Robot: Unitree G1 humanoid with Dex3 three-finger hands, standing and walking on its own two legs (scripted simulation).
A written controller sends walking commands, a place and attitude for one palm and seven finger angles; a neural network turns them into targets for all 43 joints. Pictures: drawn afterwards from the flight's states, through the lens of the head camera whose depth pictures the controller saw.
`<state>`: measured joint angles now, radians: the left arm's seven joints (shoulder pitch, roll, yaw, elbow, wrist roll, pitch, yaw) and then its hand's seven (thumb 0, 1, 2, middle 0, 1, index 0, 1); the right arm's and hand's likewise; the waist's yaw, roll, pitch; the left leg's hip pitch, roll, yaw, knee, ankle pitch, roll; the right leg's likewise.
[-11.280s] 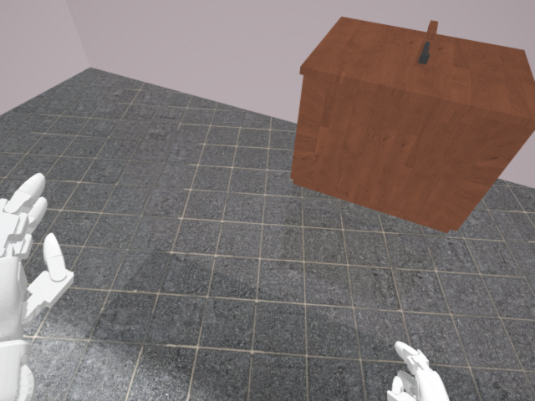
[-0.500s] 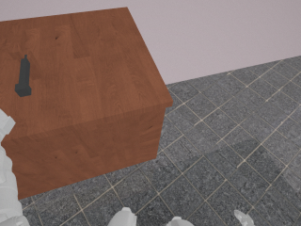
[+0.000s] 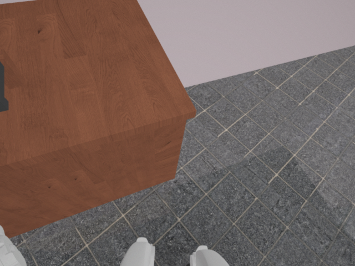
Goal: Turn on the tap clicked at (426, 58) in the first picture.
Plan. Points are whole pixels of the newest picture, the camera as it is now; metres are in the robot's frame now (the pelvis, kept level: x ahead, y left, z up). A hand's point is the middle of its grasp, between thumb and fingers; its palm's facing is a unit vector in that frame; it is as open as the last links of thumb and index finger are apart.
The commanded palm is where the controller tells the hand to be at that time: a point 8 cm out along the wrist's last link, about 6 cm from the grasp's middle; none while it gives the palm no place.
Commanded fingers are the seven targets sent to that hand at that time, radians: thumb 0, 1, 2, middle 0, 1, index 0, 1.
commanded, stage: reach beside the lever's end, fingers flat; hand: left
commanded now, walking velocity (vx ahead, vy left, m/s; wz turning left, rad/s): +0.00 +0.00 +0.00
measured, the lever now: out of the picture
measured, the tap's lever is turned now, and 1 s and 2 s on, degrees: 0 0 8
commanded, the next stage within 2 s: push the lever round in 0.12 s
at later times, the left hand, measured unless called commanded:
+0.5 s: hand out of the picture +0.36 +0.38 +0.06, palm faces +0.60 -0.80 -0.08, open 7.8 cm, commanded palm +0.31 +0.40 +0.07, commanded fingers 0.00 0.90 0.90 -0.15 -0.15 -0.15 -0.15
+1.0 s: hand (8, 132) +0.36 +0.35 +0.06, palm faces +0.60 -0.80 -0.07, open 7.8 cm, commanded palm +0.32 +0.37 +0.07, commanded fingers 0.00 0.90 0.90 -0.15 -0.15 -0.15 -0.15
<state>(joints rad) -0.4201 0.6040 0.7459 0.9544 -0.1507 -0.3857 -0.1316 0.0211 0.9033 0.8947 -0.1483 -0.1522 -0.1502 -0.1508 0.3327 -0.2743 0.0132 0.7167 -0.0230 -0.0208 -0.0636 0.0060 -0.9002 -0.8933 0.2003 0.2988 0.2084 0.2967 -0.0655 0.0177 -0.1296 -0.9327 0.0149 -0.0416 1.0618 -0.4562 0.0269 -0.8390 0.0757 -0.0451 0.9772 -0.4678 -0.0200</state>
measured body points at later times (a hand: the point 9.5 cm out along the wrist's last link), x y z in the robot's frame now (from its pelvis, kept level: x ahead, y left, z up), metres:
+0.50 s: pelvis +0.00 +0.00 +0.01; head +0.09 +0.03 +0.45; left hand +0.32 +0.42 +0.07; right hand +0.11 -0.26 -0.11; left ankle +0.02 +0.10 -0.67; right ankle +0.00 -0.11 -0.67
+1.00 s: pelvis +0.00 -0.01 +0.00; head +0.09 +0.00 +0.45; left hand +0.33 +0.39 +0.07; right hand +0.08 -0.28 -0.11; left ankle +0.02 +0.10 -0.67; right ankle +0.00 -0.11 -0.67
